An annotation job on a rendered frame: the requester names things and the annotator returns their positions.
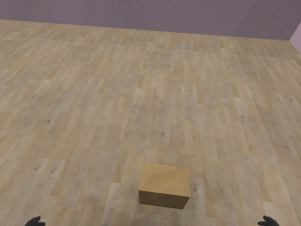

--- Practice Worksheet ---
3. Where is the carton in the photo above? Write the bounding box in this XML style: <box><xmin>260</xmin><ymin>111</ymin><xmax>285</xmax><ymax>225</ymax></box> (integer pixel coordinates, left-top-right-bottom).
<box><xmin>138</xmin><ymin>162</ymin><xmax>190</xmax><ymax>210</ymax></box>

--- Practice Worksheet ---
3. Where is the left robot hand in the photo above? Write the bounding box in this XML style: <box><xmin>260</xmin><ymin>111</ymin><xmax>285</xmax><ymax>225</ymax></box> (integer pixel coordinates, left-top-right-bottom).
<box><xmin>24</xmin><ymin>216</ymin><xmax>46</xmax><ymax>226</ymax></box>

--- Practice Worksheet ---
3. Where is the right robot hand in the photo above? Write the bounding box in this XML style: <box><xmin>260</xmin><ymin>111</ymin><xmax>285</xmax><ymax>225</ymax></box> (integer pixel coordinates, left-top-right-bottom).
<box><xmin>258</xmin><ymin>216</ymin><xmax>279</xmax><ymax>226</ymax></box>

